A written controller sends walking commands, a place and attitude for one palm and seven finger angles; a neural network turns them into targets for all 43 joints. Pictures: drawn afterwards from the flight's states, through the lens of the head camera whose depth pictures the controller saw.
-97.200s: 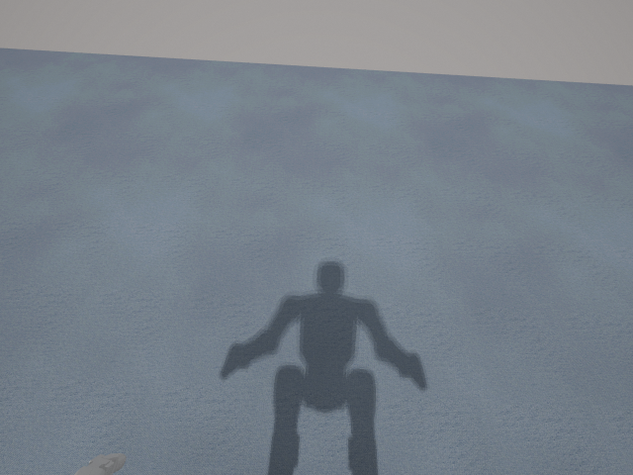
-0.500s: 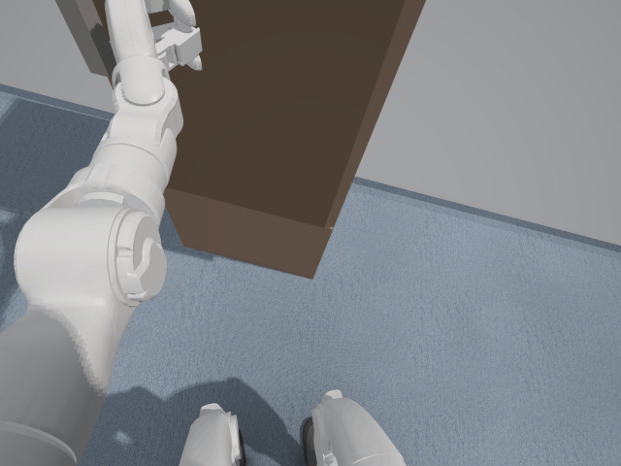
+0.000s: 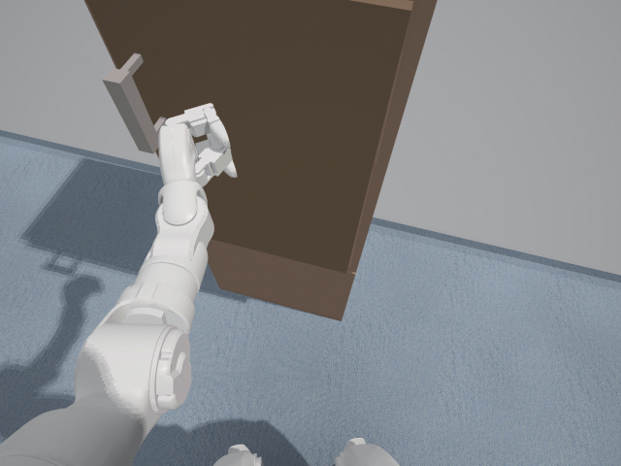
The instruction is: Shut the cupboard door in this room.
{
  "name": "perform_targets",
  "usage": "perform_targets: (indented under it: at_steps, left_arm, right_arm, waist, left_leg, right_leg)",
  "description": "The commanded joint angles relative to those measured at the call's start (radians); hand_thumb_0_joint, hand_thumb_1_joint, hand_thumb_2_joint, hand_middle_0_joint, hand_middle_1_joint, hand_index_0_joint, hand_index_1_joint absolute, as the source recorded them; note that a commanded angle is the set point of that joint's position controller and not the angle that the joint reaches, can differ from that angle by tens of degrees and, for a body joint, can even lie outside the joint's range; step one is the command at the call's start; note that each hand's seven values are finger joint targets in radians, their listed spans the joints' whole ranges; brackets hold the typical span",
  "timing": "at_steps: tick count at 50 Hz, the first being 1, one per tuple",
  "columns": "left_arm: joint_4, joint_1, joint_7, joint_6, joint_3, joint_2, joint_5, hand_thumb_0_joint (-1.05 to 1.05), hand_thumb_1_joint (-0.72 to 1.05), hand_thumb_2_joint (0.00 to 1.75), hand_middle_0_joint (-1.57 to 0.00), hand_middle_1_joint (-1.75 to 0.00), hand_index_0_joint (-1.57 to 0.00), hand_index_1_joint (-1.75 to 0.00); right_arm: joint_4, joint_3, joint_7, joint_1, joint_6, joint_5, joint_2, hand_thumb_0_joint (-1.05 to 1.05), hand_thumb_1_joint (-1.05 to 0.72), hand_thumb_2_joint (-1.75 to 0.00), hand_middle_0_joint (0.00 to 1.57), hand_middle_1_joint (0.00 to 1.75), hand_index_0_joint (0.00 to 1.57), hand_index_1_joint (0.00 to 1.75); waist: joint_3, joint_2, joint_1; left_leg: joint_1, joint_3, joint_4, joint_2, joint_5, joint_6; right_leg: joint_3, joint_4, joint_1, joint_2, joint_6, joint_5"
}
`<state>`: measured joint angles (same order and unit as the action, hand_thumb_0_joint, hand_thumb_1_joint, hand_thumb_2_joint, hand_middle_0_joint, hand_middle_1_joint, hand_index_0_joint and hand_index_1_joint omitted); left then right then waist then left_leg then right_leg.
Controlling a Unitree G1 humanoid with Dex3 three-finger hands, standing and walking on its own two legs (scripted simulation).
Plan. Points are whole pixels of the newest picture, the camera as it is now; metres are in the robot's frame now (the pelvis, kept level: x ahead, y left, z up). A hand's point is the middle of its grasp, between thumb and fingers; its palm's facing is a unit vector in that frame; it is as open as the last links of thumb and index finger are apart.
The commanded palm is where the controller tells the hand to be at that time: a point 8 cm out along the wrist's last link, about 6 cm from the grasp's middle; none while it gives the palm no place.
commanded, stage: pull the fist back off the door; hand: left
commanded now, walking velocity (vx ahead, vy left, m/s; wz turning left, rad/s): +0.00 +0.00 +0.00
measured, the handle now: (142, 104) +0.60 +0.18 +0.09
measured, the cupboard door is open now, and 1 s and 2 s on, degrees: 0 0 0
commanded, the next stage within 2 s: draw the hand back to the body in 0.12 s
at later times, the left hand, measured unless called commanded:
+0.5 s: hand (191, 189) +0.42 +0.10 +0.12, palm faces +0.09 -1.00 -0.02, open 3.1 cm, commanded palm +0.37 +0.15 +0.13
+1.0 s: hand (58, 304) +0.28 +0.19 +0.16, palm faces +0.20 -0.95 -0.23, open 3.3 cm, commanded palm +0.23 +0.24 +0.18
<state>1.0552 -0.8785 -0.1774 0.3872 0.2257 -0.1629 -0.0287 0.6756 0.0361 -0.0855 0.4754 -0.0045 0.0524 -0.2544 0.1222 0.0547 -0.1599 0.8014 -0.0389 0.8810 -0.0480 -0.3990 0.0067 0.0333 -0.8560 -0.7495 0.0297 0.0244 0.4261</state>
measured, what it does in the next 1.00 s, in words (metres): stands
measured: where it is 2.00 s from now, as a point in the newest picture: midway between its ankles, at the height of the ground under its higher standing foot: outside the picture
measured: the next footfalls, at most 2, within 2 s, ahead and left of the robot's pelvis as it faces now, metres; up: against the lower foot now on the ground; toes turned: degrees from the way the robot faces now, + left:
none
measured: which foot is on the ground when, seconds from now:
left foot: down 0.00-1.00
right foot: down 0.00-1.00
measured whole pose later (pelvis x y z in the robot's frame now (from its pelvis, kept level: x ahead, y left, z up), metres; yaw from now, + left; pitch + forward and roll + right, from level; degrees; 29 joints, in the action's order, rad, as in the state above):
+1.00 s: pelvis -0.01 +0.00 +0.05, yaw +1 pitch -2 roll +0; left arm 0.05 0.04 -0.06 0.09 0.08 -0.26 -0.07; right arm 0.58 -0.04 0.08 0.16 -0.01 -0.04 -0.23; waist 0.01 0.06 0.02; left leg 0.20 -0.04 0.46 -0.01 -0.23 0.01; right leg 0.03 -0.47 -0.15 0.00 0.02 0.27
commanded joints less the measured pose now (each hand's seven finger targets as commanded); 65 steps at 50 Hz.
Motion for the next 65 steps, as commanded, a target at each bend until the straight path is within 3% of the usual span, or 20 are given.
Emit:
perform_targets:
  at_steps: [1,3,5,10,11,12,13,15,16,20,27,30,32,34,37,38,43,52,57,65]
  left_arm:
    - [-0.359,-0.373,-0.006,0.076,-0.046,-0.081,-0.001,0.00,0.90,0.90,-1.30,-1.50,-1.30,-1.50]
    - [-0.354,-0.309,-0.007,0.061,-0.058,-0.067,-0.002,0.00,0.90,0.90,-1.30,-1.50,-1.30,-1.50]
    - [-0.361,-0.342,-0.010,0.050,-0.093,-0.041,0.002,0.00,0.90,0.90,-1.30,-1.50,-1.30,-1.50]
    - [-0.342,-0.364,-0.014,0.052,-0.060,-0.074,-0.011,0.00,0.90,0.90,-1.30,-1.50,-1.30,-1.50]
    - [-0.342,-0.379,-0.005,0.062,-0.075,-0.056,-0.012,0.00,0.90,0.90,-1.30,-1.50,-1.30,-1.50]
    - [-0.299,-0.365,0.001,0.060,-0.089,-0.043,-0.008,0.00,0.90,0.90,-1.30,-1.50,-1.30,-1.50]
    - [-0.313,-0.334,0.007,0.066,-0.047,-0.087,-0.011,0.00,0.90,0.90,-1.30,-1.50,-1.30,-1.50]
    - [-0.360,-0.223,0.029,0.060,-0.031,-0.109,-0.018,0.00,0.90,0.90,-1.30,-1.50,-1.30,-1.50]
    - [-0.391,-0.191,0.044,0.054,-0.042,-0.099,-0.027,0.00,0.90,0.90,-1.30,-1.50,-1.30,-1.50]
    - [-0.493,-0.013,0.098,-0.011,-0.037,-0.112,-0.074,0.00,0.90,0.90,-1.30,-1.50,-1.30,-1.50]
    - [-0.743,0.043,0.163,-0.061,-0.082,-0.113,-0.126,0.00,0.90,0.90,-1.30,-1.50,-1.30,-1.50]
    - [-0.791,0.152,0.190,-0.083,-0.054,-0.154,-0.147,0.00,0.90,0.90,-1.30,-1.50,-1.30,-1.50]
    - [-0.848,0.208,0.213,-0.103,-0.068,-0.143,-0.156,0.00,0.90,0.90,-1.30,-1.50,-1.30,-1.50]
    - [-0.895,0.273,0.228,-0.132,-0.073,-0.139,-0.168,0.00,0.90,0.90,-1.24,-1.44,-1.24,-1.44]
    - [-0.956,0.360,0.245,-0.177,-0.045,-0.165,-0.192,0.00,0.90,0.90,-1.16,-1.35,-1.16,-1.35]
    - [-1.041,0.394,0.191,-0.172,-0.096,-0.233,-0.088,0.00,0.90,0.90,-1.13,-1.32,-1.13,-1.32]
    - [-1.159,0.541,0.117,-0.219,-0.079,-0.236,-0.055,0.00,0.90,0.90,-1.00,-1.17,-1.00,-1.17]
    - [-1.370,0.765,0.093,-0.253,-0.053,-0.236,-0.041,0.00,0.90,0.90,-0.75,-0.90,-0.75,-0.90]
    - [-1.447,0.924,0.085,-0.264,0.015,-0.268,-0.042,0.00,0.90,0.90,-0.61,-0.75,-0.61,-0.75]
    - [-1.571,1.135,0.072,-0.270,0.154,-0.343,-0.045,0.00,0.90,0.90,-0.39,-0.51,-0.39,-0.51]
  right_arm:
    - [-0.082,0.055,0.016,0.076,0.028,-0.013,-0.133,0.00,-0.90,-0.90,0.20,0.30,0.20,0.30]
    - [-0.084,0.053,0.018,0.057,0.025,-0.017,-0.128,0.00,-0.90,-0.90,0.20,0.30,0.20,0.30]
    - [-0.084,0.052,0.025,0.044,0.020,-0.018,-0.123,0.00,-0.90,-0.90,0.20,0.30,0.20,0.30]
    - [-0.086,0.044,0.043,-0.006,0.019,-0.023,-0.118,0.00,-0.90,-0.90,0.20,0.30,0.20,0.30]
    - [-0.087,0.040,0.044,-0.024,0.023,-0.025,-0.113,0.00,-0.90,-0.90,0.20,0.30,0.20,0.30]
    - [-0.081,0.039,0.045,-0.029,0.023,-0.025,-0.108,0.00,-0.90,-0.90,0.20,0.30,0.20,0.30]
    - [-0.092,0.038,0.045,-0.033,0.023,-0.027,-0.114,0.00,-0.90,-0.90,0.20,0.30,0.20,0.30]
    - [-0.122,0.037,0.048,-0.054,0.019,-0.034,-0.114,0.00,-0.90,-0.90,0.20,0.30,0.20,0.30]
    - [-0.133,0.033,0.049,-0.066,0.018,-0.041,-0.110,0.00,-0.90,-0.90,0.20,0.30,0.20,0.30]
    - [-0.178,0.028,0.062,-0.109,0.010,-0.065,-0.111,0.00,-0.90,-0.90,0.20,0.30,0.20,0.30]
    - [-0.187,0.012,0.100,-0.205,0.038,-0.091,-0.099,0.00,-0.90,-0.90,0.20,0.30,0.20,0.30]
    - [-0.189,0.005,0.112,-0.235,0.051,-0.098,-0.103,0.00,-0.90,-0.90,0.20,0.30,0.20,0.30]
    - [-0.198,-0.001,0.116,-0.268,0.061,-0.103,-0.097,0.00,-0.90,-0.90,0.20,0.30,0.20,0.30]
    - [-0.209,-0.006,0.121,-0.296,0.069,-0.108,-0.097,0.00,-0.90,-0.90,0.20,0.30,0.20,0.30]
    - [-0.226,-0.015,0.130,-0.334,0.080,-0.114,-0.099,0.00,-0.90,-0.90,0.20,0.30,0.20,0.30]
    - [-0.230,-0.019,0.145,-0.354,0.056,-0.111,-0.074,0.00,-0.90,-0.90,0.20,0.30,0.20,0.30]
    - [-0.234,-0.035,0.171,-0.400,0.032,-0.101,-0.072,0.00,-0.90,-0.90,0.20,0.30,0.20,0.30]
    - [-0.237,-0.048,0.173,-0.428,0.051,-0.081,-0.063,0.00,-0.90,-0.90,0.20,0.30,0.20,0.30]
    - [-0.236,-0.047,0.167,-0.434,0.059,-0.072,-0.061,0.00,-0.90,-0.90,0.20,0.30,0.20,0.30]
    - [-0.230,-0.036,0.162,-0.434,0.081,-0.066,-0.066,0.00,-0.90,-0.90,0.20,0.30,0.20,0.30]
  waist:
    - [0.471,0.024,0.014]
    - [0.420,-0.045,0.018]
    - [0.376,-0.050,0.008]
    - [0.372,-0.099,0.013]
    - [0.394,-0.079,0.013]
    - [0.359,-0.091,0.013]
    - [0.384,-0.094,0.036]
    - [0.428,-0.052,0.076]
    - [0.439,-0.070,0.079]
    - [0.372,-0.146,0.112]
    - [0.258,-0.083,0.109]
    - [0.229,-0.113,0.129]
    - [0.225,-0.057,0.146]
    - [0.203,-0.058,0.155]
    - [0.154,-0.093,0.169]
    - [0.113,-0.116,0.153]
    - [0.053,-0.067,0.163]
    - [0.010,0.007,0.179]
    - [-0.006,-0.022,0.193]
    - [-0.026,0.012,0.215]
  left_leg:
    - [-0.434,0.027,-0.054,0.047,0.471,0.014]
    - [-0.408,0.024,-0.062,0.047,0.464,0.016]
    - [-0.401,0.019,-0.068,0.052,0.434,0.019]
    - [-0.377,0.013,-0.075,0.062,0.382,0.023]
    - [-0.381,0.012,-0.073,0.064,0.379,0.021]
    - [-0.373,0.013,-0.072,0.063,0.363,0.020]
    - [-0.365,0.014,-0.078,0.065,0.355,0.020]
    - [-0.398,0.005,-0.091,0.069,0.389,0.020]
    - [-0.402,0.002,-0.101,0.068,0.399,0.021]
    - [-0.388,-0.011,-0.150,0.069,0.356,0.027]
    - [-0.469,-0.010,-0.218,0.068,0.258,0.035]
    - [-0.481,-0.004,-0.246,0.067,0.239,0.037]
    - [-0.504,-0.006,-0.266,0.068,0.240,0.034]
    - [-0.520,-0.005,-0.283,0.068,0.233,0.033]
    - [-0.526,0.000,-0.311,0.066,0.212,0.034]
    - [-0.558,0.004,-0.354,0.063,0.199,0.033]
    - [-0.657,0.009,-0.441,0.054,0.216,0.036]
    - [-0.759,0.026,-0.526,0.042,0.312,0.023]
    - [-0.762,0.033,-0.533,0.036,0.348,0.017]
    - [-0.739,0.039,-0.523,0.032,0.404,0.010]
  right_leg:
    - [0.007,0.088,0.189,0.028,-0.012,-0.550]
    - [0.005,0.096,0.211,0.025,-0.016,-0.576]
    - [-0.001,0.103,0.213,0.022,-0.018,-0.570]
    - [-0.019,0.111,0.255,0.010,-0.025,-0.578]
    - [-0.021,0.105,0.246,0.005,-0.026,-0.573]
    - [-0.020,0.109,0.236,0.006,-0.025,-0.561]
    - [-0.024,0.108,0.259,0.004,-0.024,-0.553]
    - [-0.026,0.107,0.315,0.005,-0.016,-0.591]
    - [-0.026,0.112,0.337,0.002,-0.019,-0.611]
    - [-0.034,0.166,0.430,-0.002,-0.030,-0.637]
    - [-0.044,0.262,0.425,-0.011,-0.037,-0.479]
    - [-0.045,0.292,0.444,-0.013,-0.038,-0.424]
    - [-0.044,0.299,0.456,-0.017,-0.031,-0.411]
    - [-0.037,0.314,0.459,-0.017,-0.027,-0.384]
    - [-0.037,0.343,0.468,-0.021,-0.030,-0.337]
    - [-0.080,0.405,0.475,-0.054,-0.046,-0.333]
    - [-0.039,0.470,0.519,-0.036,-0.026,-0.267]
    - [-0.004,0.514,0.607,-0.024,-0.009,-0.331]
    - [0.004,0.520,0.629,-0.022,-0.009,-0.356]
    - [0.010,0.519,0.650,-0.023,-0.009,-0.394]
